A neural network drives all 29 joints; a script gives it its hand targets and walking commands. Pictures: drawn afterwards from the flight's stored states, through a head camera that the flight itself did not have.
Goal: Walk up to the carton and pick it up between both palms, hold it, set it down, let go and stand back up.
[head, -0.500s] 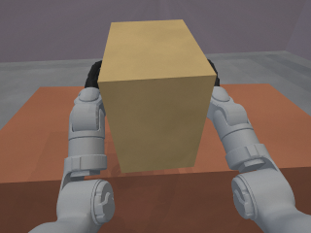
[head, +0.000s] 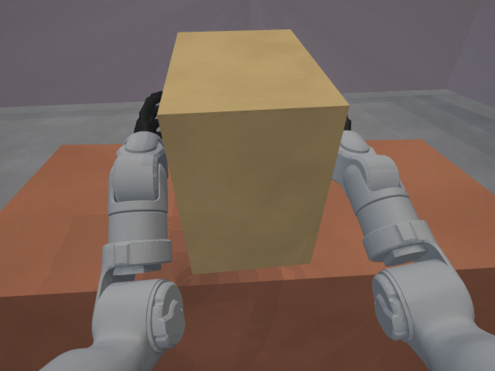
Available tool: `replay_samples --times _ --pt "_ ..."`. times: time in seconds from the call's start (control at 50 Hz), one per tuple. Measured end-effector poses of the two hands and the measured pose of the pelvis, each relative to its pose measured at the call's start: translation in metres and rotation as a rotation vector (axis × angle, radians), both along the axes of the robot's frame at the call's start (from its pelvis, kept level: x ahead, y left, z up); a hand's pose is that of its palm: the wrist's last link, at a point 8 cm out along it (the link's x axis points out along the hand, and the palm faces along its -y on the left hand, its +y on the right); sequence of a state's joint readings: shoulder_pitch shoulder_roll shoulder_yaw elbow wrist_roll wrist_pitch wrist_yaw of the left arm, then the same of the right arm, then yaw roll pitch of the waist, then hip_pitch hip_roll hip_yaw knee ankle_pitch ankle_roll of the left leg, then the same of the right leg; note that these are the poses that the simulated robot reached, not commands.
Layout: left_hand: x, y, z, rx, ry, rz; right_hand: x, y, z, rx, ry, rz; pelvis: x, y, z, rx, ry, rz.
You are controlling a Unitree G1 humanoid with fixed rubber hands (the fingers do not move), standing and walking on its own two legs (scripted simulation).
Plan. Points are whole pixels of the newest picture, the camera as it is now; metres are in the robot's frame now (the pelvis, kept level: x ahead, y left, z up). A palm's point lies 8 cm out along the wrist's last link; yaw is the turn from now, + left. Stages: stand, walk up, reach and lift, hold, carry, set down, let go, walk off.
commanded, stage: hold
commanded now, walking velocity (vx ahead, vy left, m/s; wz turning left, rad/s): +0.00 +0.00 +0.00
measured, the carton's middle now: (243, 147) +0.40 +0.00 +0.25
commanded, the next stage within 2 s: none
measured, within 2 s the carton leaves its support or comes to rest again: neither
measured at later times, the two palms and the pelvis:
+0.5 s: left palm (147, 145) +0.37 +0.15 +0.27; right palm (330, 140) +0.38 -0.14 +0.27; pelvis +0.01 -0.01 +0.00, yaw +1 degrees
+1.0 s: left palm (148, 140) +0.37 +0.15 +0.28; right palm (334, 138) +0.37 -0.14 +0.28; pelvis +0.01 +0.00 +0.00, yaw +0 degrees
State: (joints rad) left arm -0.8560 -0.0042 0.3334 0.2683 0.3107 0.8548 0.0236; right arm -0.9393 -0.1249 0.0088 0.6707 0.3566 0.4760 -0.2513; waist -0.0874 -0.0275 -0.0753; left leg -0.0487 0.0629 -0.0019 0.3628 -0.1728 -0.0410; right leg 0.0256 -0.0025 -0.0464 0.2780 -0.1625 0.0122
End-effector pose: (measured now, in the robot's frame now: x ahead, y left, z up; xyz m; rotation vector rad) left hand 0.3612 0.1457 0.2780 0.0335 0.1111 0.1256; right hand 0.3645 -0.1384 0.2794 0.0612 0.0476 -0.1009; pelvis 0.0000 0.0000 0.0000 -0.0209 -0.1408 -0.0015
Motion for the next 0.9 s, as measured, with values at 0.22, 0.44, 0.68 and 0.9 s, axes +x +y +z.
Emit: replay_samples --times 0.22,0.44,0.68,0.9 --pt "0.008 -0.002 -0.002 -0.014 0.05 0.009 0.009 -0.002 -0.004 -0.018 0.053 0.009 0.001 -0.005 0.001 0.008 0.021 -0.002" --pt "0.008 0.004 -0.009 -0.021 0.072 0.004 0.011 0.003 -0.007 -0.009 0.081 0.008 0.008 -0.006 0.001 0.005 0.007 0.011" --pt "0.008 -0.002 -0.004 -0.028 0.046 -0.002 0.008 -0.002 -0.006 0.012 0.061 -0.005 0.006 -0.003 0.0 0.003 0.004 -0.001" --pt "0.005 0.0 0.004 -0.015 0.009 0.003 0.007 -0.001 0.0 0.006 0.027 0.004 0.007 -0.002 0.0 0.001 0.009 -0.002"
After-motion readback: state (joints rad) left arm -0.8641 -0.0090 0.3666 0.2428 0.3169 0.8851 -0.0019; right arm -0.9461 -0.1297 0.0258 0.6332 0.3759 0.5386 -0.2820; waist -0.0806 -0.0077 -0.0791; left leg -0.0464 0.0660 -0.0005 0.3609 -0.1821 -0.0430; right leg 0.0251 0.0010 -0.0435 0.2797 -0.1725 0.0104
